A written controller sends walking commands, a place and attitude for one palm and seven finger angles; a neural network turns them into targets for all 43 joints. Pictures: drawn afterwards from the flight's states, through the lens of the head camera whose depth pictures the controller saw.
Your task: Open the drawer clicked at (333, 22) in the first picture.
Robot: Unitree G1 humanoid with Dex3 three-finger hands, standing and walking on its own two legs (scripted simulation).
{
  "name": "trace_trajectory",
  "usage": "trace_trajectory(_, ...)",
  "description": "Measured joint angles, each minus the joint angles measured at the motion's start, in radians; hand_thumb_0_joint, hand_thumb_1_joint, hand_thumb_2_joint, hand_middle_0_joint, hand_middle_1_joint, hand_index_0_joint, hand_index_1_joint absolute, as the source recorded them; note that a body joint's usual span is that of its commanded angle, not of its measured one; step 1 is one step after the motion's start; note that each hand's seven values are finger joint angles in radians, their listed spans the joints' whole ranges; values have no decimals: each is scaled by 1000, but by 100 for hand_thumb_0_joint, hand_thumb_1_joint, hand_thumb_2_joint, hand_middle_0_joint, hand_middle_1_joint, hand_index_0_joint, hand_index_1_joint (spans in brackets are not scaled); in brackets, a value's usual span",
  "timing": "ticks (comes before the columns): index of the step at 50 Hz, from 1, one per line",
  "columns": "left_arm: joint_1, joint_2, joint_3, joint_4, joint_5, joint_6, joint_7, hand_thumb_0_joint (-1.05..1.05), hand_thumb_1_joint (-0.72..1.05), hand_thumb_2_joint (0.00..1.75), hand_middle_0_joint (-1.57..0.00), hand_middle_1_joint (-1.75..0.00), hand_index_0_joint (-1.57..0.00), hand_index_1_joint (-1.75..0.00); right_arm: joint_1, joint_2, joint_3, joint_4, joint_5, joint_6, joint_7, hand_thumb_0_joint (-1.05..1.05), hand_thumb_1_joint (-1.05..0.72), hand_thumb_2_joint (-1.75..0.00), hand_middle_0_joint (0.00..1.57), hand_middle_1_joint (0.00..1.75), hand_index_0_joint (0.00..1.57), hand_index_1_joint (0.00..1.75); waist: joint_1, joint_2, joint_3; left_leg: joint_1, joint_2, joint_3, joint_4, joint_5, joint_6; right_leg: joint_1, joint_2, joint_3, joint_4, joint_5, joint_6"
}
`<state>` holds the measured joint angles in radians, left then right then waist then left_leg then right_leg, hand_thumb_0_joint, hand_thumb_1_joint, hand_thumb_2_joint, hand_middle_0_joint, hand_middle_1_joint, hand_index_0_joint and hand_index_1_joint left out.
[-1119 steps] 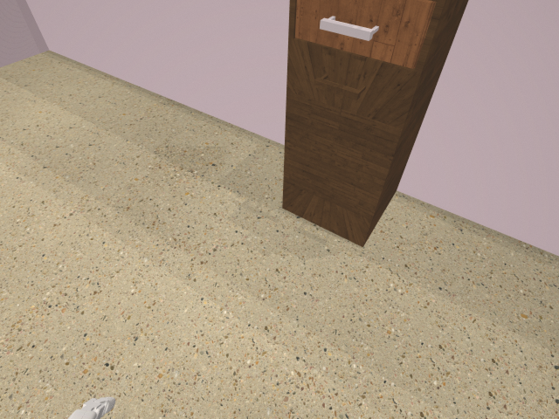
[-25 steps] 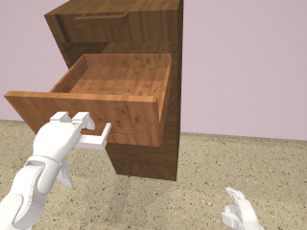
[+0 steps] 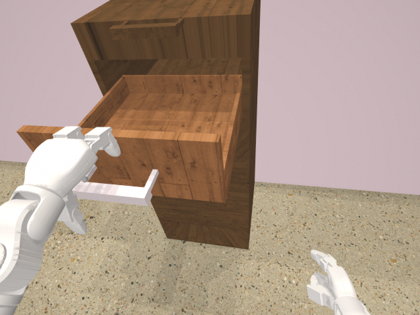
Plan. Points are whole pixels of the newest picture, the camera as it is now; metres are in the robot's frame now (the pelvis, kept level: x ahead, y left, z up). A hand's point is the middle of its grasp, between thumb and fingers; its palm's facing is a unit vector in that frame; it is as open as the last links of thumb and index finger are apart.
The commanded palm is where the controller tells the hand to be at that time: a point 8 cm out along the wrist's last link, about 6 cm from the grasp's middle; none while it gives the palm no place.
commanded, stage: lift the hand off the handle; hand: left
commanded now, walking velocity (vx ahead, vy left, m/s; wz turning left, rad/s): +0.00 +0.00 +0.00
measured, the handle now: (115, 182) +0.29 +0.23 +0.13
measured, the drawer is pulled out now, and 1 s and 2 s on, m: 0.30 0.30 0.30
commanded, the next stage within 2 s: draw the hand back to the body in 0.66 s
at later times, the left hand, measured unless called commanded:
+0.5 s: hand (62, 130) +0.28 +0.25 +0.27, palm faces +0.25 +0.01 -0.97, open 13.8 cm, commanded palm +0.22 +0.25 +0.33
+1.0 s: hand (58, 145) +0.26 +0.25 +0.26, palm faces +0.19 +0.00 -0.98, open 13.8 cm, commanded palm +0.20 +0.26 +0.33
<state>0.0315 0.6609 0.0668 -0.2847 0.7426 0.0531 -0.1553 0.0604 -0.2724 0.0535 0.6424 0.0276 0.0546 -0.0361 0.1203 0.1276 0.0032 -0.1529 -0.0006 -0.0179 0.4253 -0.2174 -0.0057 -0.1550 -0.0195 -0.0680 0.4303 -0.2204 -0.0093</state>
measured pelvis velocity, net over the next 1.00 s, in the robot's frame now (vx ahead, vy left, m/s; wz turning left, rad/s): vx -0.02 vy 0.00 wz -0.01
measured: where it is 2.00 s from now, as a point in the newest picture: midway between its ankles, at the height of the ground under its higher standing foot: outside the picture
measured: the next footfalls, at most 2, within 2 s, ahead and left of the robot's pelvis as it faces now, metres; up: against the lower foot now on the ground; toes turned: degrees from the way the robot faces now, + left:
none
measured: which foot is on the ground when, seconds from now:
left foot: down 0.00-1.00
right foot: down 0.00-1.00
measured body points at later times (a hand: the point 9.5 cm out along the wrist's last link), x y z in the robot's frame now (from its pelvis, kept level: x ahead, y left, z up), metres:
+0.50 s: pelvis -0.01 +0.00 +0.00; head -0.03 -0.06 +0.44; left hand +0.26 +0.25 +0.32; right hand +0.23 -0.19 -0.09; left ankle +0.01 +0.12 -0.74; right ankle +0.01 -0.11 -0.74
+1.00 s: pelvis -0.02 +0.00 -0.01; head -0.03 -0.05 +0.44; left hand +0.24 +0.25 +0.31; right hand +0.21 -0.20 -0.10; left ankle +0.01 +0.12 -0.74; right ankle +0.01 -0.11 -0.74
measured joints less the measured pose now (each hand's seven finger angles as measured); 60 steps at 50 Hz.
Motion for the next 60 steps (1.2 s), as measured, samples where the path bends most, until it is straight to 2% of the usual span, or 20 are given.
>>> trace_trajectory(13,-101,45,10,-4,-40,2,-67,0,-49,30,-38,-123,-40,-124,2,-3,9,-3,5,-13,7,1,-90,-90,20,30,20,30,7,4,-2,-12,-1,-8,5,9,-2,-7,-1,-7,2,8,-2)
trace_trajectory(17,-156,66,40,-7,-52,5,-72,0,-49,30,-36,-122,-38,-122,0,-2,12,-3,7,-13,12,1,-90,-90,20,30,20,30,4,5,-6,-18,0,-7,8,10,-2,-14,0,-6,4,10,-2)
trace_trajectory(22,-235,81,67,12,-63,58,-100,0,-50,30,-34,-121,-35,-121,-3,-8,15,-7,18,0,24,1,-90,-90,20,30,20,30,0,10,-22,-31,-1,1,12,12,-2,-33,-1,2,16,11,-1)
trace_trajectory(26,-288,80,53,56,-52,111,-147,0,-50,30,-33,-120,-33,-120,-5,-18,18,-20,25,11,32,1,-90,-90,20,30,20,30,-7,13,-28,-49,-4,6,19,15,0,-57,-4,7,32,10,0)
trace_trajectory(29,-297,89,40,58,-43,122,-183,0,-50,30,-32,-120,-33,-120,-4,-23,19,-29,25,12,33,1,-90,-90,20,30,20,30,-13,12,-26,-62,-3,10,29,13,1,-73,-4,11,45,8,-1)
trace_trajectory(34,-286,110,44,35,-61,88,-227,0,-50,30,-32,-120,-33,-120,10,-26,15,-36,21,7,32,1,-90,-90,20,30,20,30,-21,7,-30,-73,-2,13,46,4,0,-85,-3,14,62,0,-1)
trace_trajectory(40,-258,131,103,6,-112,42,-230,0,-49,30,-32,-120,-33,-120,33,-27,9,-37,18,-7,32,1,-90,-90,20,30,20,30,-23,0,-29,-77,3,13,65,-8,-2,-86,1,14,73,-8,-2)
trace_trajectory(45,-233,129,139,-12,-116,61,-210,0,-49,30,-32,-120,-32,-120,38,-32,4,-39,20,-8,37,1,-90,-90,19,30,20,30,-14,0,-23,-86,2,12,74,-10,-2,-93,1,13,79,-8,-2)
trace_trajectory(51,-168,117,126,-76,-108,80,-203,0,-50,30,-32,-120,-32,-120,29,-28,6,-43,17,-9,33,1,-90,-90,19,30,20,30,-4,1,-20,-91,-2,10,81,-12,2,-97,-4,12,88,-12,1)
trace_trajectory(54,-128,131,131,-116,-122,64,-200,0,-49,30,-32,-120,-32,-120,21,-21,12,-43,13,-17,28,1,-90,-90,20,30,20,30,-2,2,-21,-88,-2,10,88,-17,3,-93,-4,12,90,-15,2)
trace_trajectory(60,-103,164,181,-137,-162,52,-188,0,-50,30,-32,-120,-33,-120,11,-9,19,-43,14,-28,24,1,-90,-90,20,30,20,30,6,0,-25,-83,-2,4,92,-20,3,-80,-3,6,82,-14,4)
